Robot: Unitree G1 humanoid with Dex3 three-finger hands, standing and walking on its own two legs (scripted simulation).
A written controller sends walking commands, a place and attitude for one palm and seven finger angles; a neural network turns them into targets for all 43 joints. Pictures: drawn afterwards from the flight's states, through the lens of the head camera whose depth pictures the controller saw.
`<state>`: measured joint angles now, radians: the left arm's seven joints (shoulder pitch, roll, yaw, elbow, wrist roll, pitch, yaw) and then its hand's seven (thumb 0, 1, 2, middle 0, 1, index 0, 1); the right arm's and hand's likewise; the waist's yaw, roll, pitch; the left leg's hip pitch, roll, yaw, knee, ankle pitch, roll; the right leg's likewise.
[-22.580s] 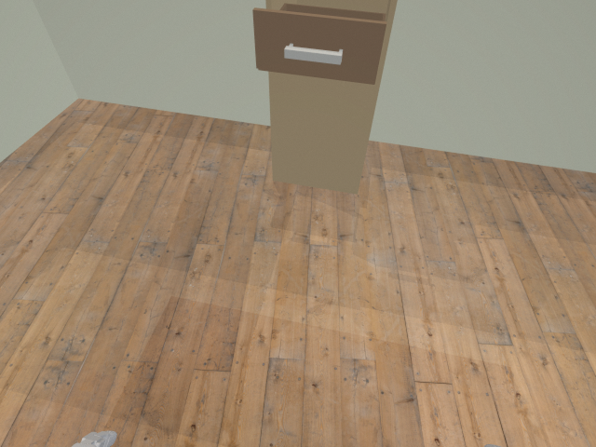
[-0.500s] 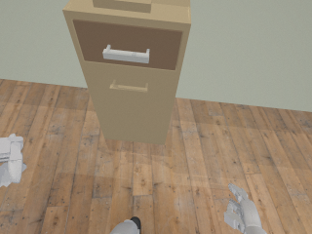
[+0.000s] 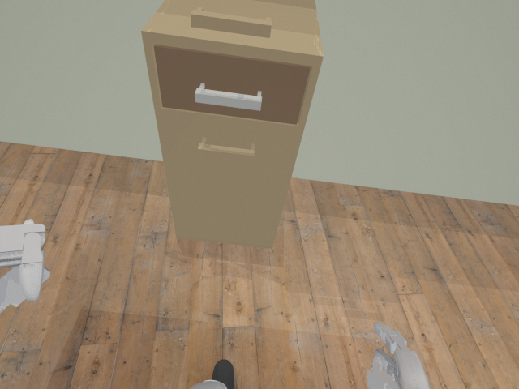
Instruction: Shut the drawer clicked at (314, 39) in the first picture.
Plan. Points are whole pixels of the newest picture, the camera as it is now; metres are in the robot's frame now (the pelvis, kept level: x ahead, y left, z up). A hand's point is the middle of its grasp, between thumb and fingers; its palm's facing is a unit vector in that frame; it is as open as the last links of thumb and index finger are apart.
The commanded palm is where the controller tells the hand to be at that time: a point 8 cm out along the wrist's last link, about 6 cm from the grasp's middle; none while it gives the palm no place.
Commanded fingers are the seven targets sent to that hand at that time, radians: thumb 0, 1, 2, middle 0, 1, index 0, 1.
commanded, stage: stop stepping back and stand still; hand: left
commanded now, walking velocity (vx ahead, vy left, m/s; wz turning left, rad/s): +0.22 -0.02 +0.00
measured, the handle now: (229, 94) +0.79 +0.14 +0.02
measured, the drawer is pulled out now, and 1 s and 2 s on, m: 0.00 0.00 0.00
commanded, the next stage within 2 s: let the arm hang, fingers relaxed in 1.66 s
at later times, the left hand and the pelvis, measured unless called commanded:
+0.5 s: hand out of the picture +0.09 +0.30 +0.18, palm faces +0.36 -0.86 -0.36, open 3.2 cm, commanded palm +0.05 +0.33 +0.18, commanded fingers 0.00 0.90 0.90 -1.40 -1.60 -1.40 -1.60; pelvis -0.11 +0.07 -0.01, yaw -5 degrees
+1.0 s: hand out of the picture +0.03 +0.33 +0.17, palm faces +0.42 -0.82 -0.39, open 3.2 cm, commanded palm -0.03 +0.36 +0.18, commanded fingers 0.00 0.90 0.90 -1.40 -1.60 -1.40 -1.60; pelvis -0.16 +0.08 -0.01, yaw +0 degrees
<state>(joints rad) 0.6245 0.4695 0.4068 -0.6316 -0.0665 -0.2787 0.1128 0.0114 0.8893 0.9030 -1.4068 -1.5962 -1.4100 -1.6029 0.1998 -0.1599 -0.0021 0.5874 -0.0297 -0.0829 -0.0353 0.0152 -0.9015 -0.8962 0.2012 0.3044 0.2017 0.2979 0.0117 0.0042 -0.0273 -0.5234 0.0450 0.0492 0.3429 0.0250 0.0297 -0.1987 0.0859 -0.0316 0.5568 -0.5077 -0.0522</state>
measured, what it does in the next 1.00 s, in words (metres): walks backwards: right foot, then left foot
